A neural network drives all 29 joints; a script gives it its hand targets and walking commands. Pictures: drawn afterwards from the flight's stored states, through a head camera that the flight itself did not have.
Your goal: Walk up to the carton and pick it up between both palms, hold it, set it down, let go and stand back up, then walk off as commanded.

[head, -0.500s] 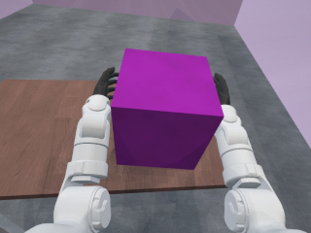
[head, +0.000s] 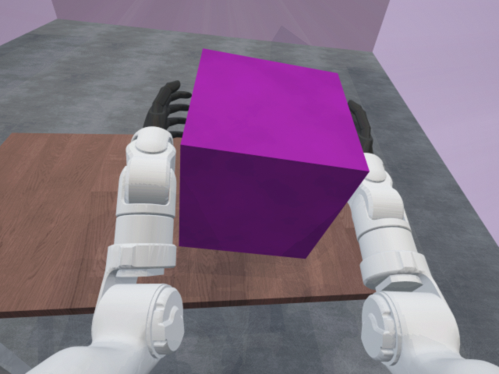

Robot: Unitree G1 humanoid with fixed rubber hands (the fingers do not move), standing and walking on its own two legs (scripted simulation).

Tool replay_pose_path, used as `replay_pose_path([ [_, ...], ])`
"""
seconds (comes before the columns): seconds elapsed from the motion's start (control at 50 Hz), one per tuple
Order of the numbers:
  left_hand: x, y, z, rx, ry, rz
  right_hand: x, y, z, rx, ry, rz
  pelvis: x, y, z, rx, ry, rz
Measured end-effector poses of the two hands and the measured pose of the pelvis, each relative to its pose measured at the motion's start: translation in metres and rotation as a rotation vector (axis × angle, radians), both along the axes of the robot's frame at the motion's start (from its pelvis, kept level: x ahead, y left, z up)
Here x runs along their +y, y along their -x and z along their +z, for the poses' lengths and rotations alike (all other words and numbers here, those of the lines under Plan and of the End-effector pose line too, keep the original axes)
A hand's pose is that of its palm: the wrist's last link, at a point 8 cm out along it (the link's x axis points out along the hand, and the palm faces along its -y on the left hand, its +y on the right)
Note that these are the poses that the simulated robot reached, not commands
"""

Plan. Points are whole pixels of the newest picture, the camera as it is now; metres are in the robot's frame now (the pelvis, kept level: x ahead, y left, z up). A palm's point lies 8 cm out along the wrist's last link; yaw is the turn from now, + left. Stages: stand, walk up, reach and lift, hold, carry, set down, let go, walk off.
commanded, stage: reach and lift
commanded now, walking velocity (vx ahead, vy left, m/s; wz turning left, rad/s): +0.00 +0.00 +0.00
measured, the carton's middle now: (257, 160) +0.38 +0.00 +0.18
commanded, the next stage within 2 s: hold in 0.46 s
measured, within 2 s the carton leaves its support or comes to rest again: neither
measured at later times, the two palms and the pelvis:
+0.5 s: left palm (141, 137) +0.35 +0.16 +0.24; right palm (351, 147) +0.36 -0.14 +0.22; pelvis -0.01 +0.00 +0.00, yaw +0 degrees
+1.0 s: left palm (141, 143) +0.35 +0.16 +0.22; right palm (350, 140) +0.37 -0.14 +0.23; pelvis +0.00 +0.00 +0.00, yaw +0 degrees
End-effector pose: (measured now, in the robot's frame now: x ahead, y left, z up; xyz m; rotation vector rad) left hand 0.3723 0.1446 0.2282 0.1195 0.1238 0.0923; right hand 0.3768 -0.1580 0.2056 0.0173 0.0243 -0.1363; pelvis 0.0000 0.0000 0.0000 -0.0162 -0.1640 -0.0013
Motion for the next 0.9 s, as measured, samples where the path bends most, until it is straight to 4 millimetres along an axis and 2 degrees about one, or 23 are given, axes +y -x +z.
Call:
replay_pose_path([
  [0.16, 0.008, -0.009, -0.026, 0.067, 0.013, 0.006, 0.007, -0.012, -0.011, 0.061, 0.011, 0.013, 0.001, -0.009, 0.0, 0.012, 0.001, 0.0],
  [0.24, 0.019, 0.0, -0.035, 0.062, 0.052, 0.035, 0.019, -0.013, -0.006, 0.053, 0.04, 0.038, 0.001, -0.01, 0.001, 0.013, 0.001, 0.0],
  [0.32, 0.026, 0.013, -0.025, 0.008, 0.073, 0.061, 0.027, -0.007, 0.009, 0.002, 0.035, 0.057, 0.001, -0.008, 0.0, 0.0, 0.001, 0.0],
  [0.44, 0.022, 0.023, -0.003, -0.009, 0.069, 0.054, 0.023, 0.007, 0.016, -0.013, 0.037, 0.045, 0.0, 0.002, 0.0, -0.022, 0.0, 0.001],
  [0.6, 0.008, 0.02, 0.019, -0.018, 0.028, 0.015, 0.008, 0.014, 0.022, -0.023, -0.009, 0.013, -0.001, 0.008, -0.001, -0.03, -0.001, 0.001],
  [0.7, 0.006, 0.016, 0.018, -0.003, 0.018, 0.009, 0.005, 0.011, 0.021, -0.01, -0.006, 0.012, -0.002, 0.005, 0.0, -0.026, 0.0, 0.0],
  [0.9, 0.012, 0.01, -0.003, 0.04, 0.037, 0.016, 0.011, 0.002, 0.015, 0.03, -0.001, 0.021, -0.002, -0.001, 0.0, -0.018, 0.001, 0.0],
])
